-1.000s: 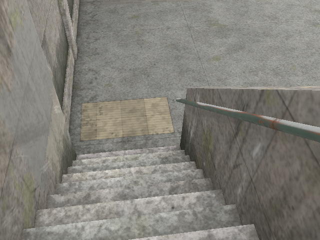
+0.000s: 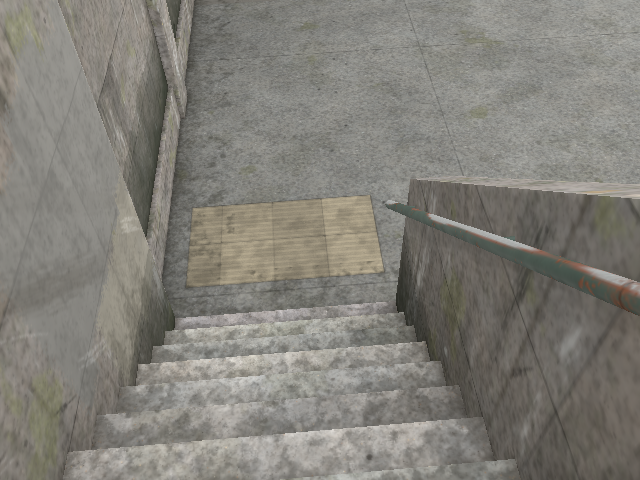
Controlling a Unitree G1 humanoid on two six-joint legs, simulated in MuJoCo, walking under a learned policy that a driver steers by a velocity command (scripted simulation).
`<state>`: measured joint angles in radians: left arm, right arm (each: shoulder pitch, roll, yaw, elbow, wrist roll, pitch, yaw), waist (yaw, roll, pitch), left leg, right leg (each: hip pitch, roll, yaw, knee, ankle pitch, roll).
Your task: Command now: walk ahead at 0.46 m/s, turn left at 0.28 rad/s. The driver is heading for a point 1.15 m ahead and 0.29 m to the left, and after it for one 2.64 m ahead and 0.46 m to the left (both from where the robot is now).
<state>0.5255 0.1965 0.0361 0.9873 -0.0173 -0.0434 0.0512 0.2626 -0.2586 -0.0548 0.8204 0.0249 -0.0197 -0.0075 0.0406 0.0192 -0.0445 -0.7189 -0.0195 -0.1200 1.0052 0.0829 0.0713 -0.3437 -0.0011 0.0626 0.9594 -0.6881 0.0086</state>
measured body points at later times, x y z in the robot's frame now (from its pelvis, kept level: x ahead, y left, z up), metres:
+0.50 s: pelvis +0.23 +0.01 -0.25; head +0.20 +0.03 +0.20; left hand +0.37 +0.28 -0.34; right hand +0.20 -0.23 -0.39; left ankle +0.08 +0.12 -0.89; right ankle +0.43 -0.11 -0.94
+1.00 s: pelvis +0.45 +0.06 -0.47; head +0.43 +0.04 -0.02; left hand +0.23 +0.14 -0.61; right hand +0.71 -0.02 -0.57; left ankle +0.58 +0.29 -1.15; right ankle +0.34 -0.12 -1.09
